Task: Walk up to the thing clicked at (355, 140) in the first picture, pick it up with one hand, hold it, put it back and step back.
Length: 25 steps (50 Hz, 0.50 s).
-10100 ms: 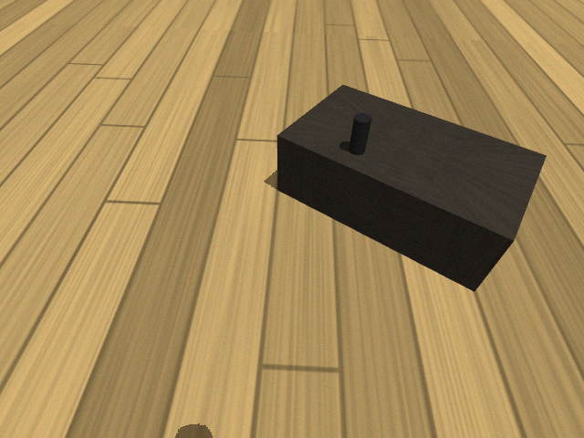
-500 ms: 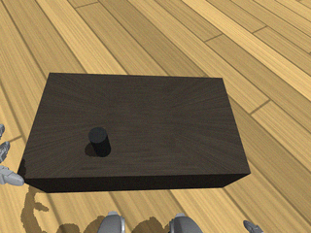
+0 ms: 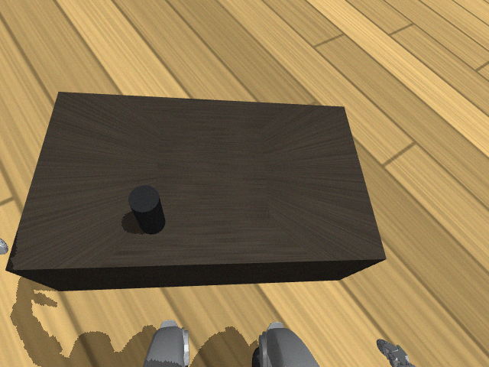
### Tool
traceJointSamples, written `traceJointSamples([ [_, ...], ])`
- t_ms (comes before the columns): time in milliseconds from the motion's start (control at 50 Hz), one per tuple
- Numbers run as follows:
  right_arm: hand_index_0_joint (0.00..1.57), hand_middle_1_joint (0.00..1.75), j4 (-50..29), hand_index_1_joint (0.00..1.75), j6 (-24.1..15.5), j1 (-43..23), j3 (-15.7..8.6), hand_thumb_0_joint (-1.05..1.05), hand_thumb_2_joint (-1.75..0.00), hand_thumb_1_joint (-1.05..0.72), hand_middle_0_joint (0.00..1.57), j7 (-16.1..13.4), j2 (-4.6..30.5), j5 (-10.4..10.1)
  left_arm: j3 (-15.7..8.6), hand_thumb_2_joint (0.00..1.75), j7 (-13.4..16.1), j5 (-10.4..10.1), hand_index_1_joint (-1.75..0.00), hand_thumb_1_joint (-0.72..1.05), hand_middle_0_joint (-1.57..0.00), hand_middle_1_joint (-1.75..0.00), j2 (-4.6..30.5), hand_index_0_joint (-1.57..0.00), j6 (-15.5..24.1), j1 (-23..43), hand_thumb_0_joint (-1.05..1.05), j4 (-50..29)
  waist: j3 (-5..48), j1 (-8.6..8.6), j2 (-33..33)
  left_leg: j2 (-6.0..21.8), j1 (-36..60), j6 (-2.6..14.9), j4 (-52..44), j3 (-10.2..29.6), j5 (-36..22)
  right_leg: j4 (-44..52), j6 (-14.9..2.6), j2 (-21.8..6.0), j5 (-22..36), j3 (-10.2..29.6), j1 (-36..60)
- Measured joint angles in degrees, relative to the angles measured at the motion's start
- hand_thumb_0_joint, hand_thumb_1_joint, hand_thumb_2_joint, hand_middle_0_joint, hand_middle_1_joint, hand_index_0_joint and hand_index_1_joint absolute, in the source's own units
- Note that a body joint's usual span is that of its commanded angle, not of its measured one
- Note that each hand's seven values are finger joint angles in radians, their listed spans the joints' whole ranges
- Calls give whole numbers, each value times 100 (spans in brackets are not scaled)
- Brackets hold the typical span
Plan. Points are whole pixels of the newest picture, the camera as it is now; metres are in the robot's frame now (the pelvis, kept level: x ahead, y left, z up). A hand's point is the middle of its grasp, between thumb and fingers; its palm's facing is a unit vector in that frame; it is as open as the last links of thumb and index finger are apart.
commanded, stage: go down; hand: left
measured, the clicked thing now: (148, 211) +0.48 +0.18 -0.28
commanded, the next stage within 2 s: approach in 1.54 s
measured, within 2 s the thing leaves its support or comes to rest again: neither
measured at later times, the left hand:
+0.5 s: hand out of the picture +0.40 +0.37 +0.00, palm faces +0.14 -0.99 -0.08, open 17.5 cm
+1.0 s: hand out of the picture +0.42 +0.38 +0.01, palm faces +0.14 -0.99 -0.07, open 17.4 cm
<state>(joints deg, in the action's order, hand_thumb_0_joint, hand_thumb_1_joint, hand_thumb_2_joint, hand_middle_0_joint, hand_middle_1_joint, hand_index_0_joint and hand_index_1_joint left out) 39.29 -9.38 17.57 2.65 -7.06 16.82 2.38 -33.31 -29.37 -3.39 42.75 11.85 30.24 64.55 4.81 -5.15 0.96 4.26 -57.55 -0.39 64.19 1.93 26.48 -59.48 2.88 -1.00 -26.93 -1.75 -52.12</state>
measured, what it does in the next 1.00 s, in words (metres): stands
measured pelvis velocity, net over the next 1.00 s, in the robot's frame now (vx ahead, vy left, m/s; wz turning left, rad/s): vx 0.00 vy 0.01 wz -0.01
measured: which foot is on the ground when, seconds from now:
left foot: down 0.00-1.00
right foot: down 0.00-1.00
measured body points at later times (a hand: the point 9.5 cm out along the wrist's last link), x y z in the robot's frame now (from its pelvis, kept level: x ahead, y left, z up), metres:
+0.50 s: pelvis +0.00 +0.01 -0.01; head +0.14 +0.06 +0.41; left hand +0.39 +0.42 +0.01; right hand +0.07 -0.27 -0.10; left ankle +0.03 +0.12 -0.66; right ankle +0.01 -0.16 -0.66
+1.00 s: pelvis +0.00 +0.01 -0.02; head +0.15 +0.06 +0.40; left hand +0.40 +0.43 +0.02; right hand +0.06 -0.27 -0.11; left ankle +0.03 +0.12 -0.66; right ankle +0.01 -0.16 -0.66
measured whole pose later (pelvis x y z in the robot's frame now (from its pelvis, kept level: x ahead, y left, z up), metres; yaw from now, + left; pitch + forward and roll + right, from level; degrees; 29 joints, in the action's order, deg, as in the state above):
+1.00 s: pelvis +0.00 +0.01 -0.02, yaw +0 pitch +24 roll -6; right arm 38.5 -8.7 18.2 5.1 -6.6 16.8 3.0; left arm -36.6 -33.1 -4.5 49.1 13.6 38.7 67.3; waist 5.1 -7.2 0.7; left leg 4.3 -65.4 0.0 70.0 3.2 28.5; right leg -63.9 3.3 -0.8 -28.6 -2.5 -58.9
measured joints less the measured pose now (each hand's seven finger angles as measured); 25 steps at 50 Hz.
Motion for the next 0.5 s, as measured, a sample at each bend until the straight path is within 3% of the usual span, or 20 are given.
traceJointSamples([
  [500, 20, 30, -39, 29, 52, 57, 146, 0, -89, -89, 20, 60, -26, 39, -169, 6, -181, -42, -4, -54, -8, -1, 351, -4, 117, 522, -1, 176, 34, -112, -21, -4, -501, 49, 383, 70, 114, -277, 39, 8, -76, -40, -425],
])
